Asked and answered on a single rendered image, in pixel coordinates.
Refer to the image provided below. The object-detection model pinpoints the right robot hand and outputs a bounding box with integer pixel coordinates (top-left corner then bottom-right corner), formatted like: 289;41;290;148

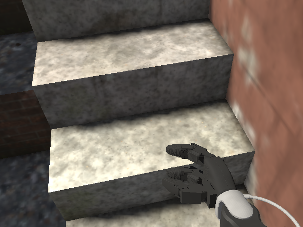
162;143;239;209

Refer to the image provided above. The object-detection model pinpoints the robot right forearm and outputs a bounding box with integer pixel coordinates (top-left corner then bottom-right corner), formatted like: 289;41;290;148
215;189;267;227

